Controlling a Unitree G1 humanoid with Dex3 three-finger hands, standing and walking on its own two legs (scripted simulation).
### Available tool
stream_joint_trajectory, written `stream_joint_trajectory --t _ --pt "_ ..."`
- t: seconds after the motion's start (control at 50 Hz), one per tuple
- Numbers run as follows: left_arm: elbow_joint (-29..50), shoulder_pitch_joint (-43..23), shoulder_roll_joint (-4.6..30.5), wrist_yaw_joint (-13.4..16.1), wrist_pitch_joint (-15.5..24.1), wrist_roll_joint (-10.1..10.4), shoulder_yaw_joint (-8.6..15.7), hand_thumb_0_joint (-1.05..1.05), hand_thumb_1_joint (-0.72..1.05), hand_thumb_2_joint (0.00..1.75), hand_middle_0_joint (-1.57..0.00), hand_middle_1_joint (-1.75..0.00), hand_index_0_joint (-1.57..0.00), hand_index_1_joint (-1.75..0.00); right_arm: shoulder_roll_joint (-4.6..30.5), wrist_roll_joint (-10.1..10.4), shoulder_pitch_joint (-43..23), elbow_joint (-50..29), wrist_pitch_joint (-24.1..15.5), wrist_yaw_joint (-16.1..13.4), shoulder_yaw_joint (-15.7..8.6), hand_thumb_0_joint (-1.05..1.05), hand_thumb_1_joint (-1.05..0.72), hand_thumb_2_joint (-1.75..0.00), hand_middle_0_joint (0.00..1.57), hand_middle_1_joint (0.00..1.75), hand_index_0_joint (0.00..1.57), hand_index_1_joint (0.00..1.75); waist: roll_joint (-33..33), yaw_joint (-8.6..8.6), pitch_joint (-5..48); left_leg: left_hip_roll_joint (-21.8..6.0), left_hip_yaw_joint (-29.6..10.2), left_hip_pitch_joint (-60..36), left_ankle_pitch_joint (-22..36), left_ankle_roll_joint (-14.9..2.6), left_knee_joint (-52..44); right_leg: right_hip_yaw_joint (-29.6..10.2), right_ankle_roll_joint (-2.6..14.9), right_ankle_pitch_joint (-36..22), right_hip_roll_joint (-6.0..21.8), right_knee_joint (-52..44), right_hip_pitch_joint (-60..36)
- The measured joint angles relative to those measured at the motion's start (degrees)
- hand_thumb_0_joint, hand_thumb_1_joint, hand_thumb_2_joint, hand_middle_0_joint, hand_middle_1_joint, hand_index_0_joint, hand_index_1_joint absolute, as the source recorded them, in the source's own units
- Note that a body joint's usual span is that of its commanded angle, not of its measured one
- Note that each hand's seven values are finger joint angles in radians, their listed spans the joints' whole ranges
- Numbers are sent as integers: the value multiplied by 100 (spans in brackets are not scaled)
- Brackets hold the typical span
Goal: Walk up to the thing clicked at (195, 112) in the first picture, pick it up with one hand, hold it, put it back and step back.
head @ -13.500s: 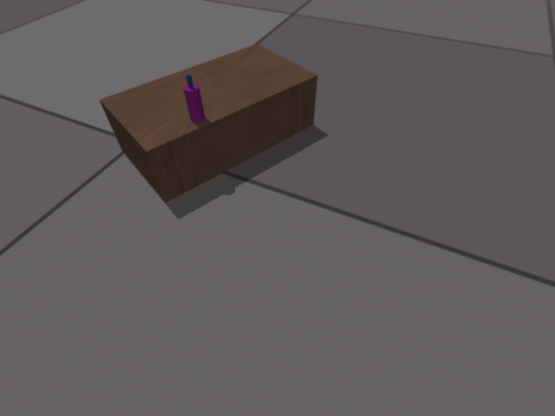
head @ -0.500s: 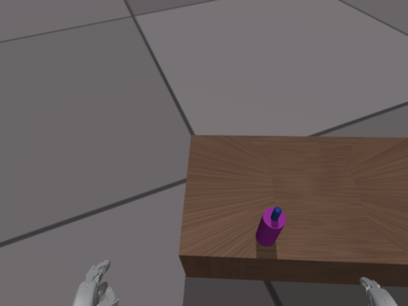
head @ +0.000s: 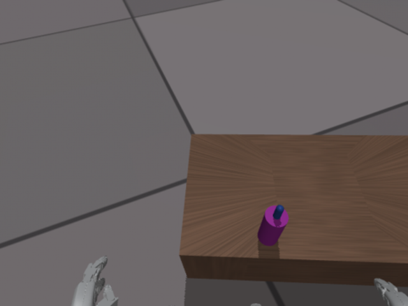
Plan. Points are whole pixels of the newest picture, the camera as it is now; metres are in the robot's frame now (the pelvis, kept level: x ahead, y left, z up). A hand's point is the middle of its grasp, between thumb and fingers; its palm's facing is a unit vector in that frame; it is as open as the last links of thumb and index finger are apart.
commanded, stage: go down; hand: right
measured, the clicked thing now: (273, 223) +0.41 -0.17 -0.28
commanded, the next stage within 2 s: approach in 1.68 s
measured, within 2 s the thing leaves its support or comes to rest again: neither
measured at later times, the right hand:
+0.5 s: hand (381, 252) +0.25 -0.32 -0.05, palm faces +0.11 +0.97 -0.22, open 17.3 cm
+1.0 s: hand (390, 225) +0.31 -0.35 -0.04, palm faces +0.13 +0.98 -0.17, open 17.3 cm
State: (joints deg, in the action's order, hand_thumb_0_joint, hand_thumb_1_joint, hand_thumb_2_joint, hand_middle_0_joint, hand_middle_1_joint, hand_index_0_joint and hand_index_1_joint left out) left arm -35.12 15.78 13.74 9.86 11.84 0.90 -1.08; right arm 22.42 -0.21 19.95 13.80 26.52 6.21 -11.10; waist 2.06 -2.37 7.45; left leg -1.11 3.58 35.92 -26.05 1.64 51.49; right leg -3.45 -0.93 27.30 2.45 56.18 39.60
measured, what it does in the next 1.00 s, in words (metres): stands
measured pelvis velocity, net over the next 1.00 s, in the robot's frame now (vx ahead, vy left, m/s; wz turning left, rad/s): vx -0.03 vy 0.00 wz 0.03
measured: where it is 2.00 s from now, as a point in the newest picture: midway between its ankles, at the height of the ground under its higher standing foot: outside the picture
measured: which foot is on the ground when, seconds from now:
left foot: down 0.00-1.00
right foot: down 0.00-1.00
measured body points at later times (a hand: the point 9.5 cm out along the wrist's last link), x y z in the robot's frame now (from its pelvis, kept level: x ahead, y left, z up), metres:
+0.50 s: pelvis -0.02 +0.00 +0.00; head +0.05 -0.02 +0.44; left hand +0.09 +0.28 -0.09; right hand +0.25 -0.37 -0.03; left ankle -0.01 +0.14 -0.69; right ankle +0.01 -0.12 -0.69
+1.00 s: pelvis -0.03 +0.00 -0.02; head +0.07 -0.03 +0.42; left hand +0.05 +0.28 -0.11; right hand +0.29 -0.40 -0.02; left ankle -0.01 +0.14 -0.69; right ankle +0.01 -0.12 -0.69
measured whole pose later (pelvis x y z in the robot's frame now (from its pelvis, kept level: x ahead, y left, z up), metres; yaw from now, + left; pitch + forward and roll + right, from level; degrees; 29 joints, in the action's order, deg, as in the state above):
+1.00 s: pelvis -0.03 +0.00 -0.02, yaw +2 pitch +16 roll +3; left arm -38.7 18.0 17.0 5.9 9.2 -1.1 -2.1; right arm 41.2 1.8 -21.7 62.5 -7.4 26.9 -31.0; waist -0.7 -4.1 4.6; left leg -0.6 2.1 48.1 -24.5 1.5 56.5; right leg -2.4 -0.7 25.9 2.9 60.5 50.8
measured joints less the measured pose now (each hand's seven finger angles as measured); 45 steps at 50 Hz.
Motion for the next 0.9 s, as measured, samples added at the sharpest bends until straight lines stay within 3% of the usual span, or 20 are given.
stream_joint_trajectory --t 0.1,0.22,0.38,0.6,0.76,0.9 --pt "2 14 18 63 81 -13 0 1 89 91 -20 -30 -20 -30 50 38 -106 -10 -35 40 -81 -1 53 -5 5 5 6 6 -6 10 -4 -3 16 63 -3 -4 60 -20 -2 -1 -5 64 73" --pt "-138 -77 40 144 185 -44 -53 1 89 90 -21 -30 -20 -31 282 173 -816 471 -324 180 -411 -1 53 -5 5 5 6 6 -54 18 -100 -4 40 168 4 -17 155 -52 -12 -24 -10 147 183" --pt "-329 -102 116 134 163 -72 -61 1 89 90 -21 -30 -20 -31 754 300 -1958 1679 -838 777 -890 -1 52 -5 6 5 6 6 -79 -96 -162 17 -1 256 92 -16 112 -13 -8 -93 11 106 251" --pt "-337 191 248 -121 -56 -127 63 1 89 91 -21 -30 -20 -30 1145 288 -2867 3032 -2010 1509 -1440 -1 51 -7 5 5 5 6 -135 -95 -289 13 -135 679 137 5 263 115 28 -126 14 197 597" --pt "-394 242 261 -259 -191 -164 15 1 89 91 -20 -30 -20 -30 1412 234 -3495 3920 -2790 1798 -1734 -1 52 -7 5 5 5 6 -200 -121 -272 17 -150 990 112 1 464 119 28 -107 17 378 893" --pt "-363 225 290 -356 -242 -179 -65 1 90 91 -21 -30 -20 -30 1672 199 -3942 4538 -3183 1966 -1886 -1 51 -6 5 5 5 5 -243 -150 -301 44 -153 1094 165 -10 452 118 23 -147 42 380 996"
